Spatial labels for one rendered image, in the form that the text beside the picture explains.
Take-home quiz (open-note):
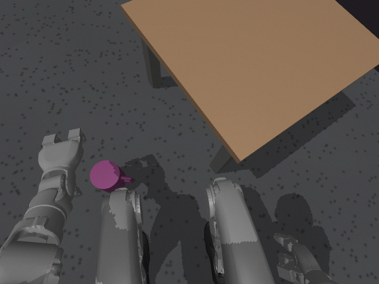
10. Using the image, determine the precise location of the mug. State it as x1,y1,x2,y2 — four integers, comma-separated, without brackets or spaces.
90,160,134,193

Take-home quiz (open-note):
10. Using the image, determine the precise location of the coffee table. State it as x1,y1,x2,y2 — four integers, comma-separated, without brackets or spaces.
121,0,379,174

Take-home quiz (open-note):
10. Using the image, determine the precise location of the right robot arm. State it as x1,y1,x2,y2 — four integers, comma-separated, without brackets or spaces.
304,270,337,284

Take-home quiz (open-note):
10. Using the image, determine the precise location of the left robot hand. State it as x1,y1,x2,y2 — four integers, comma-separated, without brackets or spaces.
38,128,86,198

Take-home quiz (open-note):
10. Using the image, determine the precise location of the right robot hand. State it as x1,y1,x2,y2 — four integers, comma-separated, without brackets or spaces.
273,233,321,284

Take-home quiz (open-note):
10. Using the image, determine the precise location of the left robot arm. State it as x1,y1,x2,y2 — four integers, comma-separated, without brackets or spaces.
0,166,76,284

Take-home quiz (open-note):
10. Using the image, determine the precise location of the right robot foot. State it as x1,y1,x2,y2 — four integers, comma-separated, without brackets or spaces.
204,222,225,284

